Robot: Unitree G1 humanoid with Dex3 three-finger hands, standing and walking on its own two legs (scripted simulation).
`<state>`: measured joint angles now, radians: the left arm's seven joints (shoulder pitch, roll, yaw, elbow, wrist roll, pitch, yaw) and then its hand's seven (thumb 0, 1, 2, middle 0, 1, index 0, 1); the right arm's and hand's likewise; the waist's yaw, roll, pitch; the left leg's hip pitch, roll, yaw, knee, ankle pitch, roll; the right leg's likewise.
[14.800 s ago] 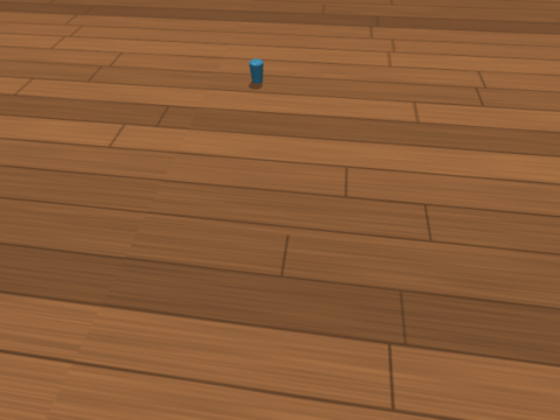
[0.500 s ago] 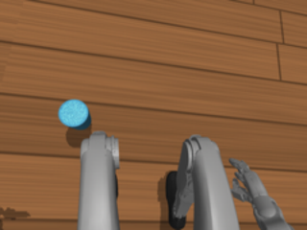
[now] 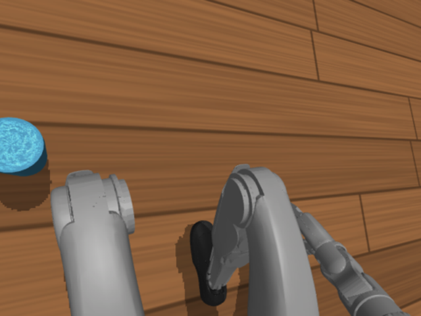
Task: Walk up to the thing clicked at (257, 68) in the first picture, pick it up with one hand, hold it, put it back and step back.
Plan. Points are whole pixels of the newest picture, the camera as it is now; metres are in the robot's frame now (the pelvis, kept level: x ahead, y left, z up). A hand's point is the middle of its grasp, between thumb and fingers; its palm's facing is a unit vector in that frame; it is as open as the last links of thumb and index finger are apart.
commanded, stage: close in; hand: left
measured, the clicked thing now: (19, 152) +0.37 +0.31 -0.23
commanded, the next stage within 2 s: rest palm in 0.96 s
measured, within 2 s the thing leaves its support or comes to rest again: neither
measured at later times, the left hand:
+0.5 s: hand out of the picture +0.32 +0.34 -0.20, palm faces +0.39 -0.92 -0.01, open 17.4 cm
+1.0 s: hand (3, 168) +0.34 +0.32 -0.21, palm faces +0.42 -0.91 -0.01, open 17.3 cm
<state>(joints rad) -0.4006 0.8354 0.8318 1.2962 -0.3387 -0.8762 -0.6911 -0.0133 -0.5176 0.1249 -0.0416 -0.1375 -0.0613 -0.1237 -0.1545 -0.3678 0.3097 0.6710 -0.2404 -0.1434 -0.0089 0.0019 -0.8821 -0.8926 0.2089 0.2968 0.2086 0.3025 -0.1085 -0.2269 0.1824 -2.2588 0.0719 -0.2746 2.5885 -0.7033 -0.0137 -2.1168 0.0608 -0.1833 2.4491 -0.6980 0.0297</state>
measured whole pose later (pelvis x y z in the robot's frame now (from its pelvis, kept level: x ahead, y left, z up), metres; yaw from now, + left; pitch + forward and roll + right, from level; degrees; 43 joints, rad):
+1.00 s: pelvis -0.01 +0.01 -0.03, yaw -4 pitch +9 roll -17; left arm -0.40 0.73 0.59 1.35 -0.23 -1.18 -0.12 -0.02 -0.57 0.17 -0.04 -0.11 -0.07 -0.10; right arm -0.21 -0.37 0.49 0.57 -0.36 -0.03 0.13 0.00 -0.89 -0.90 0.21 0.30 0.21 0.30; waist -0.15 -0.29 0.30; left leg -2.23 0.05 -0.40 2.71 -0.70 0.00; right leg -2.04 0.10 -0.26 2.48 -0.66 0.06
